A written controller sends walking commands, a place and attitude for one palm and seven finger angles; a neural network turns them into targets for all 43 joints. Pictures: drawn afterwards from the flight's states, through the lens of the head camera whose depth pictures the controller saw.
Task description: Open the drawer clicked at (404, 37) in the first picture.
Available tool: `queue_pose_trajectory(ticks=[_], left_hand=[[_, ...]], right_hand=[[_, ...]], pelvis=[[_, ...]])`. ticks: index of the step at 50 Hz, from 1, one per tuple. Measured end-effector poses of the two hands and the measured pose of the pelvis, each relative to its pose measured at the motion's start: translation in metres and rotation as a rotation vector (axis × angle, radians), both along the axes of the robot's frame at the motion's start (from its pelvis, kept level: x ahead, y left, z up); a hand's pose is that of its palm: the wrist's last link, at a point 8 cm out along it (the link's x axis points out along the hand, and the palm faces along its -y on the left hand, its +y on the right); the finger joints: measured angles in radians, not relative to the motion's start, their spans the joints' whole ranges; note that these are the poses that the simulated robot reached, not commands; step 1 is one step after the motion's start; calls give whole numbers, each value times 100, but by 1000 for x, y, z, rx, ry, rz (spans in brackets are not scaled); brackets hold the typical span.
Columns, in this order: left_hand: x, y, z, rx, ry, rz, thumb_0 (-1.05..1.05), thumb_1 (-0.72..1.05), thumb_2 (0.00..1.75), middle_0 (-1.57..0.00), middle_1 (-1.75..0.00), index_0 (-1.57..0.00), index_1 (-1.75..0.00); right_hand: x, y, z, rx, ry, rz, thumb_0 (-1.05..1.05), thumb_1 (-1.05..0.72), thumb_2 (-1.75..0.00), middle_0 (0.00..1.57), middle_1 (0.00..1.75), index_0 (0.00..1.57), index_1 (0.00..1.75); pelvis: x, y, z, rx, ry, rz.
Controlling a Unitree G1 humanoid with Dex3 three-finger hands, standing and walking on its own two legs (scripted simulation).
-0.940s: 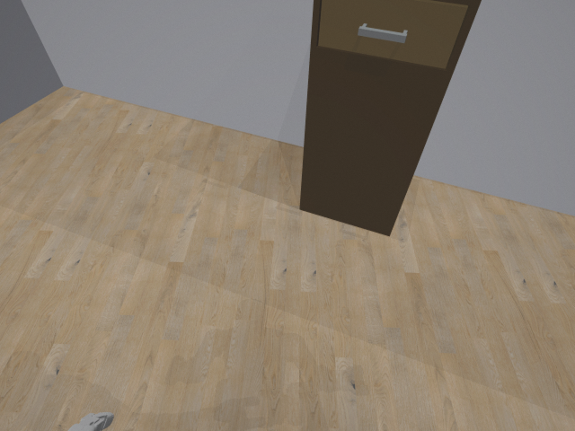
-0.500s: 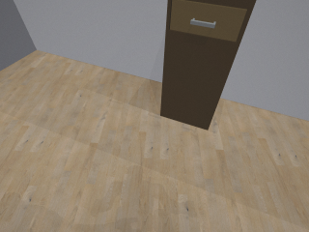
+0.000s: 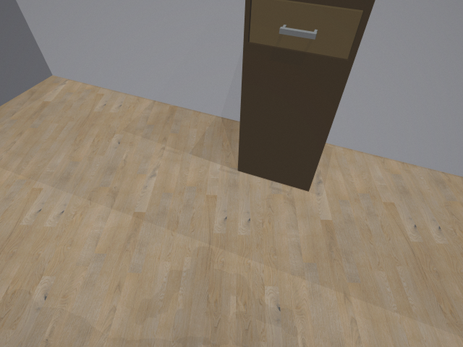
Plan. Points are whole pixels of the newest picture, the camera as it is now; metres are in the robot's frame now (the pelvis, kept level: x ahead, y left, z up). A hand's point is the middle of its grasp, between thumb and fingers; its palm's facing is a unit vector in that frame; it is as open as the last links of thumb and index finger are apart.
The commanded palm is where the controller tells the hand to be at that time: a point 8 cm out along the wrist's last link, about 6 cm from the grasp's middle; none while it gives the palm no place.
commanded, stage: look at it before walking up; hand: left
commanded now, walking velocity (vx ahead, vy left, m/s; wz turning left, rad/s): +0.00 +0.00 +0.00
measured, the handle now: (298, 31) +1.12 -0.18 +0.08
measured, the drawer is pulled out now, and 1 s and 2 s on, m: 0.00 0.00 0.00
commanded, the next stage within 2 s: walk to a spot facing it in 0.50 s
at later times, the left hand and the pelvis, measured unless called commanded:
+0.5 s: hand out of the picture +0.08 +0.25 -0.16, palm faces -0.03 -0.94 -0.34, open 7.4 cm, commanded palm none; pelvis +0.01 +0.00 +0.00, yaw +0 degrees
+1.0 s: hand out of the picture +0.07 +0.16 -0.18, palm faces -0.08 -0.97 -0.22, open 7.3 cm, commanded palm none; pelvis +0.07 -0.03 -0.02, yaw -9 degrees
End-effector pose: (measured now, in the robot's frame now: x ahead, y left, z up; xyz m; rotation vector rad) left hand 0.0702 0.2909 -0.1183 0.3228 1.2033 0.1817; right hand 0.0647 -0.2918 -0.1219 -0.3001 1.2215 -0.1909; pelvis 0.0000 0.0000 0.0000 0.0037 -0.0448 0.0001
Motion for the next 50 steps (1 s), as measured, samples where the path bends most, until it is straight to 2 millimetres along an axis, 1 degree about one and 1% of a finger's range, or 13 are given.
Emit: queue_pose_trajectory(ticks=[9, 25, 34, 37, 40, 44, 46, 47, 48, 50], left_hand=[[4, -3, 0, -5, -9, -5, 1, 91, 90, -21, -30, -21, -30], [2, 0, -1, -3, 16, 4, 1, 91, 90, -21, -30, -21, -30], [4, -1, -2, -1, 19, 8, 1, 91, 90, -21, -30, -21, -30], [1, -9, -9, -22, 49, 4, 0, 91, 90, -21, -30, -20, -29], [-3, -22, -16, -50, 94, -9, 0, 91, 90, -20, -30, -20, -29], [1, -48, -22, -80, 145, -33, 1, 91, 90, -20, -30, -20, -29], [5, -61, -29, -88, 137, -39, 1, 91, 90, -20, -30, -20, -29], [6, -67, -31, -94, 129, -29, 1, 91, 90, -20, -30, -20, -29], [6, -73, -31, -100, 126, -17, 0, 91, 90, -21, -30, -20, -29], [2, -84, -29, -114, 147, -3, 0, 91, 90, -21, -30, -20, -29]], right_hand=[[7, 0, 2, 0, -18, 4, 1, -90, -90, 20, 30, 20, 30], [15, -2, 4, -9, -12, 9, 1, -90, -90, 20, 30, 20, 30], [20, 2, 3, -6, -23, 7, 1, -90, -90, 20, 30, 20, 30], [16, 9, -3, 16, -24, -16, 0, -90, -90, 20, 30, 20, 30], [7, 15, -13, 52, -23, -64, 0, -90, -90, 20, 30, 20, 30], [-14, 15, -29, 97, 8, -141, 0, -90, -90, 20, 30, 20, 30], [-24, 12, -42, 112, 50, -169, 0, -90, -90, 20, 30, 20, 30], [-27, 12, -44, 118, 79, -175, 0, -90, -90, 20, 30, 20, 30], [-28, 11, -45, 122, 104, -179, 0, -90, -90, 20, 30, 20, 30], [-22, 11, -40, 130, 123, -189, 1, -90, -90, 20, 30, 20, 30]], pelvis=[[0, -1, 0, 0, 1, -2], [6, 0, 1, -2, 7, -1], [10, 0, 1, -1, 6, -14], [16, 0, -3, 2, 9, -43], [25, -4, -7, 9, 14, -85], [40, -16, -13, 12, 9, -141], [48, -24, -21, 4, 8, -147], [52, -27, -22, -2, 9, -145], [57, -29, -21, -6, 10, -149], [67, -32, -16, -9, 14, -164]])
